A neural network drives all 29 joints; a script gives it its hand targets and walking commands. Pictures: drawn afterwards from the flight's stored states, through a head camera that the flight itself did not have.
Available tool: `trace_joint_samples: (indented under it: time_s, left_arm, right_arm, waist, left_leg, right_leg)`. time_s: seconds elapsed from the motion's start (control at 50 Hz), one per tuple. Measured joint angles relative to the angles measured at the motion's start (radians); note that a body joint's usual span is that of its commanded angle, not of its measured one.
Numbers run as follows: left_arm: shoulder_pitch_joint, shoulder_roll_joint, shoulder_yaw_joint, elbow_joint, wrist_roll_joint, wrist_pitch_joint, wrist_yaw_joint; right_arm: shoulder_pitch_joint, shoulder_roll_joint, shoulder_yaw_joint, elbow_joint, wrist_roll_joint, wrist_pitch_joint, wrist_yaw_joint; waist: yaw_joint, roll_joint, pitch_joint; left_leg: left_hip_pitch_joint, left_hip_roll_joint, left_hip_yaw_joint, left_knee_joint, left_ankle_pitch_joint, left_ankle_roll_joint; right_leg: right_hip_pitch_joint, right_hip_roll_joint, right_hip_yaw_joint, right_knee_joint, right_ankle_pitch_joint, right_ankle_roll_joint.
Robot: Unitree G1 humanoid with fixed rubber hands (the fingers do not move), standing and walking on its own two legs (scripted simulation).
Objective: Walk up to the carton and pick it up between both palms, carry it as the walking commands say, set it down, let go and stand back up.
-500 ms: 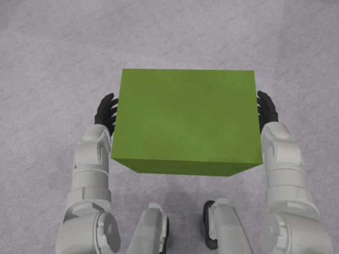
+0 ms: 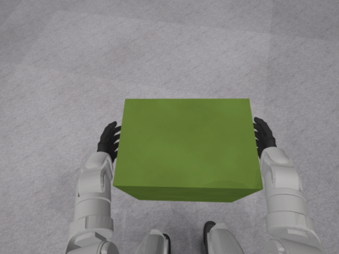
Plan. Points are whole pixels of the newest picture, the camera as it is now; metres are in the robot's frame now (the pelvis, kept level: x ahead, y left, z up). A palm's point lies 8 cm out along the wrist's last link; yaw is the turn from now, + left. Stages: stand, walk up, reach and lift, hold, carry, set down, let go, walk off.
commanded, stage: reach and lift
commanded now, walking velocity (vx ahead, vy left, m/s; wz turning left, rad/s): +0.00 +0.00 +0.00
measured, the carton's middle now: (185, 157) +0.37 +0.00 -0.11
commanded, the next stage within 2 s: hold in 1.98 s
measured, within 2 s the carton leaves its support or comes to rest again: neither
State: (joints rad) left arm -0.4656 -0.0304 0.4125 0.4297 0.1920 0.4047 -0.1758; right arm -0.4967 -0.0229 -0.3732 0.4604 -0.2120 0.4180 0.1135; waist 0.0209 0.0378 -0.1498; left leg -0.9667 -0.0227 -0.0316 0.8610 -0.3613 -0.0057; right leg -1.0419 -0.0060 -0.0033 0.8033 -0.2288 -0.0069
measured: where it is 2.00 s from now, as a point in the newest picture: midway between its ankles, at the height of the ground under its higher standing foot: outside the picture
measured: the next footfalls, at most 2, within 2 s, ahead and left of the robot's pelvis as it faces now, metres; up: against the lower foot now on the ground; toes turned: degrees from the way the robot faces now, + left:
none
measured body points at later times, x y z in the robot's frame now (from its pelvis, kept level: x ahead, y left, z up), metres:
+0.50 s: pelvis +0.01 +0.00 +0.05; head +0.10 -0.02 +0.49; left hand +0.35 +0.19 +0.03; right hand +0.36 -0.19 +0.02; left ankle +0.01 +0.12 -0.68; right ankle +0.07 -0.12 -0.68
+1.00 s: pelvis +0.02 -0.01 +0.06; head +0.02 -0.02 +0.51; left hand +0.32 +0.20 +0.09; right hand +0.34 -0.19 +0.09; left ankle +0.01 +0.12 -0.68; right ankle +0.07 -0.12 -0.68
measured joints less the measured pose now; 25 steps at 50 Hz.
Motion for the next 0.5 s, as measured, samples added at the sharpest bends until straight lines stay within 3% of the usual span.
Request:
trace_joint_samples:
  time_s: [0.5]
  left_arm:
    - [0.099, -0.014, -0.032, -0.053, 0.013, 0.057, -0.009]
  right_arm:
    - [0.098, 0.02, 0.019, -0.068, -0.025, 0.07, 0.023]
  waist:
    - [0.006, 0.001, 0.104]
  left_leg:
    - [0.452, 0.004, -0.007, -0.333, 0.118, 0.0]
  right_leg:
    - [0.448, 0.0, -0.002, -0.312, 0.101, -0.002]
